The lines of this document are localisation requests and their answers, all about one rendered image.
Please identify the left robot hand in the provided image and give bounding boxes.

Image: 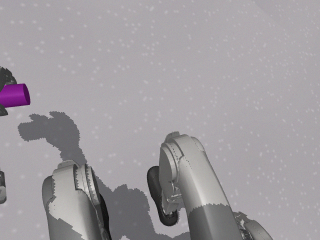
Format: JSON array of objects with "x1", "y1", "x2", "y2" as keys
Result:
[{"x1": 0, "y1": 66, "x2": 17, "y2": 116}]

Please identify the left robot foot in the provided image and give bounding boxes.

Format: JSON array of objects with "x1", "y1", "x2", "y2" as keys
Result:
[{"x1": 99, "y1": 194, "x2": 112, "y2": 240}]

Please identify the can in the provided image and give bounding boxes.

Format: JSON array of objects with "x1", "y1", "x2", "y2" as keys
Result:
[{"x1": 0, "y1": 83, "x2": 31, "y2": 108}]

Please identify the right robot hand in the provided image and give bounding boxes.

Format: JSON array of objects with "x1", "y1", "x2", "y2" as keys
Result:
[{"x1": 233, "y1": 211, "x2": 273, "y2": 240}]

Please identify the right robot foot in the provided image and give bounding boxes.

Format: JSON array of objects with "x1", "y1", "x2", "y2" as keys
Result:
[{"x1": 147, "y1": 166, "x2": 178, "y2": 227}]

